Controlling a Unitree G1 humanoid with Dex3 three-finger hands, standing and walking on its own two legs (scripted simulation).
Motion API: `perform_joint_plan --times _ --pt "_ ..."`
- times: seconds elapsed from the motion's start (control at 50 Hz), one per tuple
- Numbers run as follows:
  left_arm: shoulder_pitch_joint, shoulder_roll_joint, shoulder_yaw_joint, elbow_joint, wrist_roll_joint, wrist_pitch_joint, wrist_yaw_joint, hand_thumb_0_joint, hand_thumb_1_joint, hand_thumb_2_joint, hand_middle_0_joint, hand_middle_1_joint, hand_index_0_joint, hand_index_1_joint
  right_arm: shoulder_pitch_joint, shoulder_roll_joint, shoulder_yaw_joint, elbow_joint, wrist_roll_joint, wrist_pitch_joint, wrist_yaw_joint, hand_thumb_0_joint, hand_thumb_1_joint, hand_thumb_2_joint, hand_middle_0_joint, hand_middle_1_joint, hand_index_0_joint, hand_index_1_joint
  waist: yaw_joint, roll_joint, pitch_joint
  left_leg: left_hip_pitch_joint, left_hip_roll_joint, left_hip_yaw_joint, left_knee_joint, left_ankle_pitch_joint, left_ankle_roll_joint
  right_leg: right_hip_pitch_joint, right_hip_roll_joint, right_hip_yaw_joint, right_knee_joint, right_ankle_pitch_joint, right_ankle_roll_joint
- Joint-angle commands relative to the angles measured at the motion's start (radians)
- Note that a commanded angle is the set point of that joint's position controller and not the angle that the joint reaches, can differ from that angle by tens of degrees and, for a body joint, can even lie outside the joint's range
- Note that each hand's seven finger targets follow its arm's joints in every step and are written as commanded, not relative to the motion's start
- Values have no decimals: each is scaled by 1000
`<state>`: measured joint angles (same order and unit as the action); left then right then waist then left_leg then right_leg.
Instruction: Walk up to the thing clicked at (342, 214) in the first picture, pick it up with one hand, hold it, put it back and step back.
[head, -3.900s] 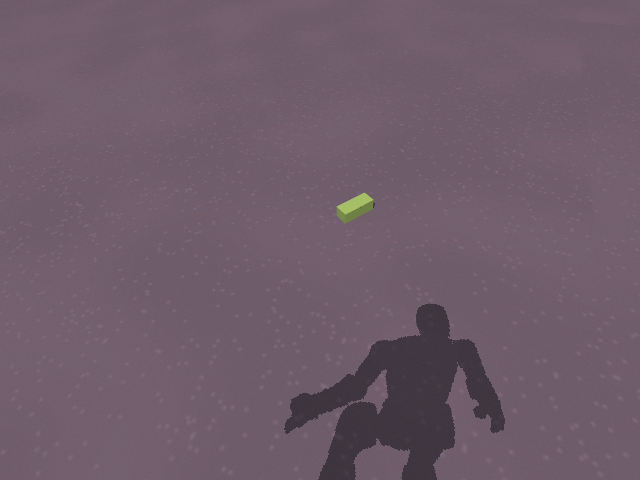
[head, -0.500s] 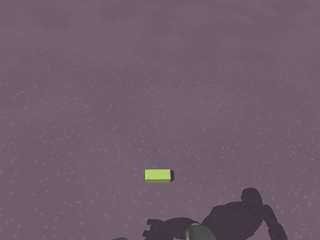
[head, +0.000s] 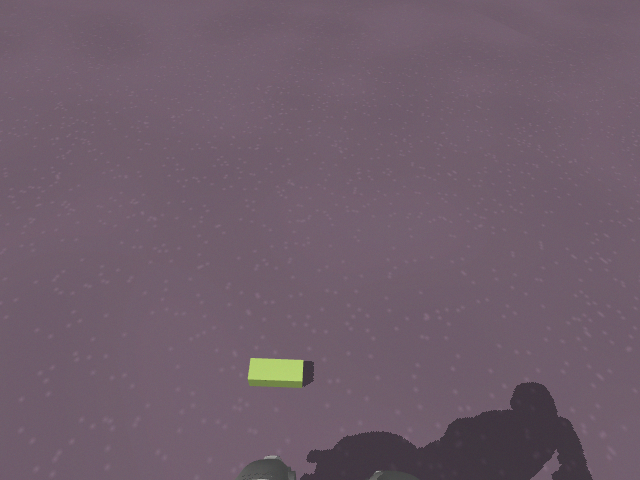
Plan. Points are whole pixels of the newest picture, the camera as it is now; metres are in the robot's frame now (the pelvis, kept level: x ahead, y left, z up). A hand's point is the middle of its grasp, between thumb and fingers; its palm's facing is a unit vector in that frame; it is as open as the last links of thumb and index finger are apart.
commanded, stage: walk up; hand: left
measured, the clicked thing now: (276, 372) +0.50 +0.16 -0.71
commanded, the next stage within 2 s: none
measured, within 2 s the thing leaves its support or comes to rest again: neither
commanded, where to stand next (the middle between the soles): +0.13 -0.10 m, yaw +3 degrees
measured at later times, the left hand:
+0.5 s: hand out of the picture +0.13 +0.13 -0.14, palm faces +0.00 -0.92 -0.39, open 7.4 cm
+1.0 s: hand out of the picture +0.10 +0.20 -0.15, palm faces +0.03 -0.89 -0.45, open 7.4 cm
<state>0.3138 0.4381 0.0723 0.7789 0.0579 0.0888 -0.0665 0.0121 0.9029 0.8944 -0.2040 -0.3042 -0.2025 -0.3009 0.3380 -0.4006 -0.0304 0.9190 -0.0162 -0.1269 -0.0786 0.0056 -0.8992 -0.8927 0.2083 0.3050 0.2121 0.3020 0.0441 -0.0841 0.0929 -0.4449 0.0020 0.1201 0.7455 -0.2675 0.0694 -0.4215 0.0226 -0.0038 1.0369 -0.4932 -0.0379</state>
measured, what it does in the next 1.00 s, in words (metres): steps to the right: right foot, then left foot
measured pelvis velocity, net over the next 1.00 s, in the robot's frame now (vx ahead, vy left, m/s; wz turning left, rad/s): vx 0.06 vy -0.10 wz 0.06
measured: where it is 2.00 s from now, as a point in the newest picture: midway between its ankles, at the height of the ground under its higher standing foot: outside the picture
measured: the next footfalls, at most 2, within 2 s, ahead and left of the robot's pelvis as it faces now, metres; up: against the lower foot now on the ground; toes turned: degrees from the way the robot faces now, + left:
right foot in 0.26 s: +0.12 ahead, -0.24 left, +0.00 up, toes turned +2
left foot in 0.52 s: +0.12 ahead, +0.02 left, +0.00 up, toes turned +4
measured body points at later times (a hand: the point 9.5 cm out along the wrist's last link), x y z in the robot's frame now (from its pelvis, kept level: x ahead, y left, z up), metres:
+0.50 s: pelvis +0.07 -0.14 +0.00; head +0.10 -0.15 +0.45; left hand +0.13 +0.18 -0.11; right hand +0.13 -0.48 -0.12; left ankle +0.08 -0.02 -0.70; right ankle +0.09 -0.28 -0.71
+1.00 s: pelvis +0.06 -0.10 +0.00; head +0.09 -0.09 +0.45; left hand +0.10 +0.25 -0.12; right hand +0.19 -0.41 -0.11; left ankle +0.08 +0.02 -0.71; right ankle +0.08 -0.26 -0.69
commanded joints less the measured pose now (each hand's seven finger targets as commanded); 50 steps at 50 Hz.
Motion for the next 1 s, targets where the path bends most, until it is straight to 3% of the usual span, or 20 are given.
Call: perform_joint_plan --times 0.0,0.08,0.16,0.22,0.24,0.26,0.28,0.34,0.48,0.52,0.58,0.62,0.66,0.7,0.84,0.86,0.88,0.9,0.92,0.98 --pt "0 247 79 -87 -5 -19 9 0 900 900 -200 -300 -200 -300 91 -374 -121 -41 5 1 -49 0 -900 -900 200 300 200 300 -31 77 -36 216 364 -545 -404 -254 130 -281 -108 200 164 61 12" --pt "39 218 80 -41 -12 -23 -3 0 900 900 -200 -300 -200 -300 37 -350 -109 -61 -9 -3 -18 0 -900 -900 200 300 200 300 -28 204 -42 99 297 -337 -361 -147 141 -169 -123 101 58 111 43" --pt "-3 172 68 10 -45 -50 2 0 900 900 -200 -300 -200 -300 -46 -347 -95 -75 -25 24 27 0 -900 -900 200 300 200 300 -39 324 -52 -63 198 -190 -319 -308 104 47 -76 -26 -197 89 44" --pt "104 176 75 99 -46 -75 38 0 900 900 -200 -300 -200 -300 -83 -266 -66 -80 -23 72 46 0 -900 -900 200 300 200 300 26 156 -92 -164 127 -106 -9 -311 53 257 -12 -64 -403 140 55" --pt "112 221 80 98 -29 -84 52 0 900 900 -200 -300 -200 -300 -75 -190 -43 -86 -14 83 46 0 -900 -900 200 300 200 300 47 -42 -62 -214 68 -40 210 -308 13 226 -109 111 -560 -13 27" --pt "17 318 83 49 -21 -101 63 0 900 900 -200 -300 -200 -300 -72 -139 -26 -104 1 88 42 0 -900 -900 200 300 200 300 17 -201 -24 -278 -5 -121 314 -312 -36 86 -337 564 -753 -188 -69" --pt "-110 372 83 31 -28 -100 66 0 900 900 -200 -300 -200 -300 -108 -251 -63 -85 2 92 29 0 -900 -900 200 300 200 300 -8 -109 21 -207 46 -227 345 -300 -42 -26 -403 668 -789 -244 -174" --pt "-165 289 62 53 -35 -116 73 0 900 900 -200 -300 -200 -300 -4 -264 -57 12 26 79 37 0 -900 -900 200 300 200 300 -49 -108 -39 -129 75 -162 263 -217 -40 58 -314 399 -615 34 -150" --pt "-130 284 35 102 -64 -135 100 0 900 900 -200 -300 -200 -300 -63 -229 -65 -8 -1 96 65 0 -900 -900 200 300 200 300 -44 -107 -116 31 23 -117 -33 -55 -11 164 -328 274 -404 743 -150" --pt "-116 246 19 88 -78 -136 113 0 900 900 -200 -300 -200 -300 -58 -275 -86 -21 -17 92 67 0 -900 -900 200 300 200 300 -46 3 -205 184 87 -216 -81 373 26 121 -265 183 -299 703 -80" --pt "-132 195 3 116 -83 -133 128 0 900 900 -200 -300 -200 -300 -142 -281 -98 -50 7 109 81 0 -900 -900 200 300 200 300 -47 162 -222 229 202 -353 -92 491 180 66 -61 -13 -181 287 16" --pt "-104 206 7 132 -75 -140 128 0 900 900 -200 -300 -200 -300 -196 -266 -94 -68 4 129 83 0 -900 -900 200 300 200 300 -30 134 -192 108 163 -305 -55 410 147 128 -79 27 -228 287 -4" --pt "-12 268 23 154 -57 -156 133 0 900 900 -200 -300 -200 -300 -270 -225 -83 -93 11 140 85 0 -900 -900 200 300 200 300 23 49 -188 -17 58 -189 161 321 27 230 -247 252 -447 393 -94" --pt "-58 344 43 136 -48 -158 139 0 900 900 -200 -300 -200 -300 -287 -206 -79 -107 -4 153 78 0 -900 -900 200 300 200 300 14 -112 -132 -161 23 -188 329 -306 -27 221 -478 528 -577 558 -265" --pt "-225 262 12 100 -34 -144 119 0 900 900 -200 -300 -200 -300 -131 -182 -96 9 9 134 104 0 -900 -900 200 300 200 300 -99 -66 -130 243 -13 -57 -80 -54 -41 -35 -221 103 -391 347 -88" --pt "-203 209 -5 104 -40 -135 112 0 900 900 -200 -300 -200 -300 -108 -204 -103 25 -1 127 95 0 -900 -900 200 300 200 300 -112 46 -147 337 13 -125 -182 -37 -31 -104 -169 50 -282 233 -38" --pt "-190 135 -25 93 -53 -128 108 0 900 900 -200 -300 -200 -300 -112 -260 -107 15 -21 115 86 0 -900 -900 200 300 200 300 -106 260 -154 338 205 -458 -317 -76 34 -189 -75 -9 -97 92 26" --pt "-185 184 -9 113 -59 -119 118 0 900 900 -200 -300 -200 -300 -181 -332 -107 -10 0 112 84 0 -900 -900 200 300 200 300 -93 259 -139 179 350 -648 -381 -190 173 -129 -48 38 -83 -162 30" --pt "-199 224 -3 131 -55 -124 118 0 900 900 -200 -300 -200 -300 -242 -333 -107 -19 1 110 83 0 -900 -900 200 300 200 300 -76 206 -98 94 353 -652 -379 -206 204 -76 -69 66 -66 -164 26" --pt "-120 199 1 193 -64 -123 100 0 900 900 -200 -300 -200 -300 -296 -280 -82 -16 -2 98 71 0 -900 -900 200 300 200 300 -30 226 -96 121 245 -434 -273 -20 116 -12 -78 24 -179 9 18"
